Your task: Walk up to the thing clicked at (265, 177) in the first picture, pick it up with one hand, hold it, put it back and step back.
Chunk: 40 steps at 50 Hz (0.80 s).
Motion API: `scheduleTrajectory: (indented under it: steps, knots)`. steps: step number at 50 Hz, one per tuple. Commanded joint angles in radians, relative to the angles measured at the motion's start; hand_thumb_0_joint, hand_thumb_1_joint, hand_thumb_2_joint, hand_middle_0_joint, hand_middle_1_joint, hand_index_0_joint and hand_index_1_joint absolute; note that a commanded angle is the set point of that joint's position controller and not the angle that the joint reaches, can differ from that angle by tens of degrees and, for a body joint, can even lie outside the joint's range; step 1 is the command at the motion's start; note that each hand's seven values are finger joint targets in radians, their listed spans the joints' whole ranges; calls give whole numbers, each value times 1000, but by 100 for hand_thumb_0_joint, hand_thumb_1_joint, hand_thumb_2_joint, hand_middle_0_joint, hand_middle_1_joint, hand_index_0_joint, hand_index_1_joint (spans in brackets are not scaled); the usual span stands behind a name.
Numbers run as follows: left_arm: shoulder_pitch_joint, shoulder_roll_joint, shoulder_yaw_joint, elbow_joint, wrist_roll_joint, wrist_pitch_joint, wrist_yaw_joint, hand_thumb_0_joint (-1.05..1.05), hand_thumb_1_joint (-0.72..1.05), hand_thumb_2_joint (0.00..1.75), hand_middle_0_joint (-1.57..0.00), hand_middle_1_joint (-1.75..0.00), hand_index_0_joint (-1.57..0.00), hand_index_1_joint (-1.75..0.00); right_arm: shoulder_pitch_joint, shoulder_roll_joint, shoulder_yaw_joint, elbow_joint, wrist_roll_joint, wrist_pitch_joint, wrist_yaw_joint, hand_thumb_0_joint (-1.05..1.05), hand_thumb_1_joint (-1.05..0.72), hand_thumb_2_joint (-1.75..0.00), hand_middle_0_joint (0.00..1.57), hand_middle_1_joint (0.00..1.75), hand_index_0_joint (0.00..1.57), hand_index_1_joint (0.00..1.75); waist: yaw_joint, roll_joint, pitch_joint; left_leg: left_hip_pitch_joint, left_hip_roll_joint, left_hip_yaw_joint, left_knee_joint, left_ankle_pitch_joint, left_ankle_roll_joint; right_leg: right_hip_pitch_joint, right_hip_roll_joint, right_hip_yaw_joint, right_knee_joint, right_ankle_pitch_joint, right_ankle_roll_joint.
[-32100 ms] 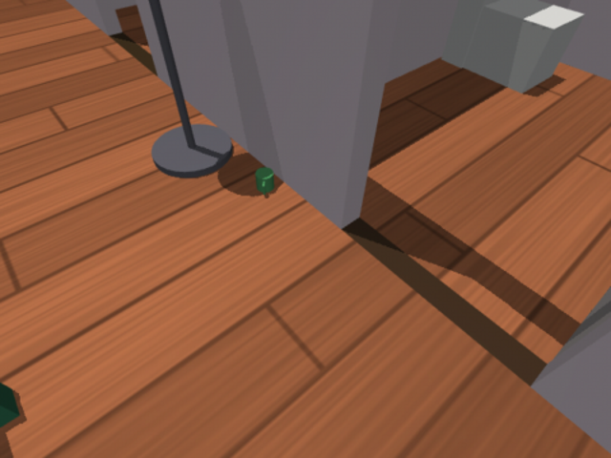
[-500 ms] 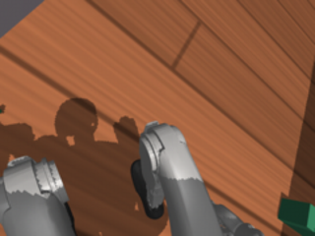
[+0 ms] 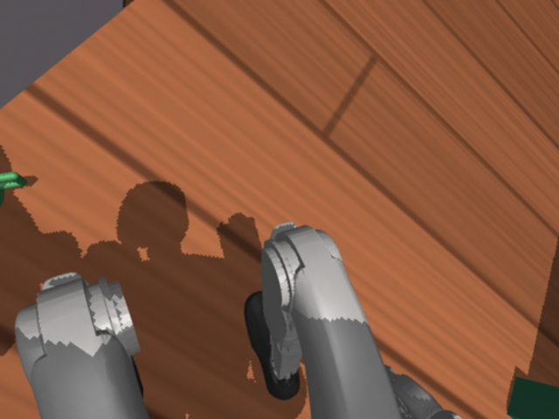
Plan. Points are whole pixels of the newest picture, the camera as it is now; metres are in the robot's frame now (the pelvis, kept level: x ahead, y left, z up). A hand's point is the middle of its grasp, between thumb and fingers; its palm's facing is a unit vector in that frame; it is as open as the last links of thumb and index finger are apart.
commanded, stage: settle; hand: left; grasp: from above
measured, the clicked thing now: out of the picture +0.45 +0.33 -0.24
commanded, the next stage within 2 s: lift in 0.52 s
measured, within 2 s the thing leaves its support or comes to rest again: neither
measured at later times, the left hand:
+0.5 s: hand out of the picture +0.42 +0.34 -0.11, palm faces -0.46 -0.11 -0.88, open 11.1 cm
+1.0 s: hand out of the picture +0.40 +0.35 -0.05, palm faces -0.45 -0.11 -0.89, open 11.1 cm
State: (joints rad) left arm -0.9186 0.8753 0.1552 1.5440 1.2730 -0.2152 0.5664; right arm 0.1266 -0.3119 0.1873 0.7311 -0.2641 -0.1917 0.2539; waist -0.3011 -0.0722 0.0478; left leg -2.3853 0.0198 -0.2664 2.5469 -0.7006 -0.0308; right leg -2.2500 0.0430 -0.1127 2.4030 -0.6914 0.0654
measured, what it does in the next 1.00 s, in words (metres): rises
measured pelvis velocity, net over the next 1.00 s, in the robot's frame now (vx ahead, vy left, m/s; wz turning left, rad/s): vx -0.01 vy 0.00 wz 0.11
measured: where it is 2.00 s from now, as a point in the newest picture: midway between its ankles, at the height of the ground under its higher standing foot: (208, 393)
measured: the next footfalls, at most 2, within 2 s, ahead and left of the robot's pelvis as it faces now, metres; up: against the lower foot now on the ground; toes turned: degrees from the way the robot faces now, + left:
none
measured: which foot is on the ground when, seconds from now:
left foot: down 0.00-1.00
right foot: down 0.00-1.00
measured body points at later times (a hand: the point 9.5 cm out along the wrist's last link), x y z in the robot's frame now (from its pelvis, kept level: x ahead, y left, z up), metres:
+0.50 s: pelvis -0.01 -0.01 +0.04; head +0.22 +0.08 +0.42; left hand +0.44 +0.34 -0.06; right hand +0.10 -0.27 -0.07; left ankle +0.06 +0.13 -0.27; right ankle +0.11 -0.13 -0.27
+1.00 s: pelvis -0.01 +0.00 +0.08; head +0.19 +0.08 +0.47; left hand +0.41 +0.35 +0.00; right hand +0.08 -0.27 -0.04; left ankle +0.06 +0.13 -0.27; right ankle +0.11 -0.13 -0.27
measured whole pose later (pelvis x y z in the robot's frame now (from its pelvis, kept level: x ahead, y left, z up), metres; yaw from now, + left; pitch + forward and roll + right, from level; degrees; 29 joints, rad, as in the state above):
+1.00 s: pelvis -0.01 +0.00 +0.08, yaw +7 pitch +34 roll -8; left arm -0.80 0.69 0.04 1.12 1.14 -0.15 0.16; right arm 0.19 -0.26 0.02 0.70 -0.07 0.01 0.11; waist -0.17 0.04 -0.12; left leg -2.21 0.02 -0.14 2.25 -0.64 -0.01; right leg -2.11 -0.01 -0.04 2.18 -0.67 0.06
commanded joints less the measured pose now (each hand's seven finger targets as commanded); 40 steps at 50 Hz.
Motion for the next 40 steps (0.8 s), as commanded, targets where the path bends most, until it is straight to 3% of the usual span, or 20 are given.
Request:
scheduleTrajectory:
  steps: [1, 6, 9, 13, 15, 17, 19, 27, 28, 33, 35, 37, 40]
  knots:
    - [-229, 188, -6, -248, -48, 51, -8, 0, 32, 88, -69, -98, -73, -95, 150, -284, -146, -5, 45, 26, -7, 0, -91, -90, 20, 30, 20, 30, 48, 569, -754, 604, 3, 169, -319, 232, 21, 285, 31, -106, -207, 281, -101]
    - [-272, 140, -32, -340, -70, 74, -85, 0, 41, 92, -78, -97, -81, -94, 176, -263, -186, 8, 96, 62, -15, 0, -91, -90, 20, 30, 20, 30, 54, 485, -750, 592, -5, 179, -356, 202, 33, 271, 17, -85, -247, 253, -101]
    - [-281, 90, -63, -326, -84, 78, -139, 0, 44, 92, -82, -96, -84, -93, 191, -256, -198, 6, 110, 80, -25, 0, -92, -90, 20, 30, 20, 30, 39, 432, -740, 600, -6, 177, -358, 217, 37, 284, 11, -78, -270, 263, -99]
    - [-276, 107, -63, -355, -101, 64, -201, 0, 52, 102, -89, -100, -91, -99, 200, -242, -201, -7, 126, 102, -43, 0, -92, -91, 20, 30, 20, 30, 60, 358, -748, 564, -15, 200, -368, 202, 51, 350, 9, -54, -317, 247, -95]
    - [-272, 81, -80, -339, -108, 55, -230, 0, 54, 103, -91, -101, -93, -100, 202, -236, -201, -20, 129, 112, -51, 0, -92, -91, 20, 30, 20, 30, 46, 328, -716, 547, -16, 202, -375, 186, 53, 360, 8, -50, -335, 227, -95]
    - [-283, 101, -70, -377, -108, 39, -245, 0, 55, 104, -93, -101, -95, -99, 202, -228, -202, -27, 133, 123, -62, 0, -92, -91, 20, 30, 20, 30, 61, 321, -759, 560, -15, 206, -379, 192, 53, 393, 9, -43, -341, 228, -94]
    - [-272, 113, -58, -384, -105, 27, -255, 0, 57, 104, -93, -102, -95, -100, 199, -225, -199, -34, 139, 133, -73, 0, -92, -91, 20, 30, 20, 30, 79, 335, -762, 572, -19, 211, -396, 199, 50, 395, 4, -42, -341, 232, -95]
    - [-314, 134, -47, -411, -81, 5, -252, 0, 59, 110, -95, -102, -96, -101, 205, -221, -203, -43, 146, 159, -110, 0, -92, -90, 20, 30, 20, 30, 88, 355, -776, 617, -17, 215, -428, 189, 48, 369, 0, -40, -359, 215, -99]
    - [-310, 118, -63, -386, -79, 6, -254, 0, 60, 110, -96, -102, -97, -102, 207, -216, -199, -44, 144, 160, -112, 0, -92, -90, 20, 30, 20, 30, 73, 355, -757, 609, -17, 216, -430, 181, 48, 373, 2, -39, -360, 212, -99]
    - [-336, 137, -52, -415, -76, 12, -246, 0, 55, 106, -93, -99, -94, -98, 207, -217, -210, -39, 148, 165, -129, 0, -92, -91, 20, 30, 20, 30, 94, 374, -793, 643, -19, 216, -460, 144, 45, 346, -3, -39, -369, 169, -104]
    - [-313, 113, -56, -415, -93, 24, -255, 0, 54, 104, -92, -97, -93, -96, 218, -211, -215, -40, 153, 164, -132, 0, -92, -91, 20, 30, 20, 30, 98, 379, -801, 651, -21, 221, -474, 150, 45, 360, -5, -34, -378, 177, -104]
    - [-309, 137, -44, -446, -99, 40, -269, 0, 54, 106, -91, -100, -93, -98, 229, -213, -226, -41, 162, 167, -136, 0, -92, -91, 20, 30, 20, 30, 115, 390, -856, 691, -22, 227, -489, 179, 46, 385, -7, -29, -388, 204, -104]
    - [-282, 124, -46, -470, -119, 64, -300, 0, 55, 107, -93, -99, -93, -98, 238, -209, -236, -42, 174, 175, -139, 0, -92, -91, 20, 30, 20, 30, 119, 369, -861, 700, -22, 227, -507, 190, 50, 406, -10, -23, -405, 216, -102]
